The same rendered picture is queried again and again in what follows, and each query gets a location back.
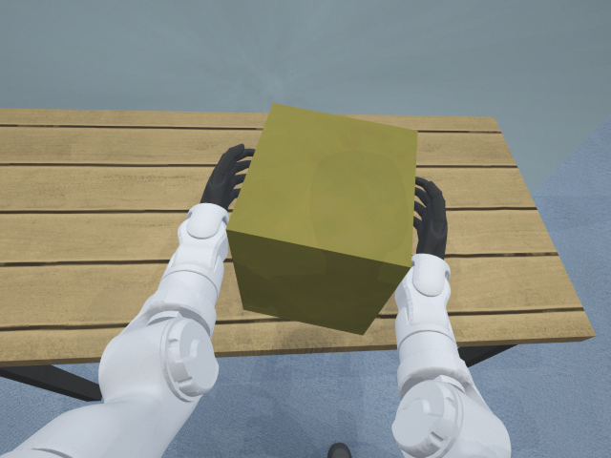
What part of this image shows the right robot hand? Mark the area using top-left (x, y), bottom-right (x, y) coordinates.
top-left (413, 177), bottom-right (448, 260)

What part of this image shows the right robot forearm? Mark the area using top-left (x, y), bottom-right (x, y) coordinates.
top-left (394, 254), bottom-right (492, 412)

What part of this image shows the robot right upper arm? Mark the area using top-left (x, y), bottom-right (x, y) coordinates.
top-left (391, 380), bottom-right (511, 458)

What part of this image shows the robot left upper arm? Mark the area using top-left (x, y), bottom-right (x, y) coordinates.
top-left (0, 317), bottom-right (219, 458)

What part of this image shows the carton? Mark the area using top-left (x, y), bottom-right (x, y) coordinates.
top-left (225, 103), bottom-right (418, 335)

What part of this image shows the left robot hand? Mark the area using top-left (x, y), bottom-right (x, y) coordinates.
top-left (200, 144), bottom-right (256, 211)

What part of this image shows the table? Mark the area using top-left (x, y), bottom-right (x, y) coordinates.
top-left (0, 108), bottom-right (596, 402)

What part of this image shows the left robot forearm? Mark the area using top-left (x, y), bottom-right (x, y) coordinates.
top-left (98, 203), bottom-right (229, 397)

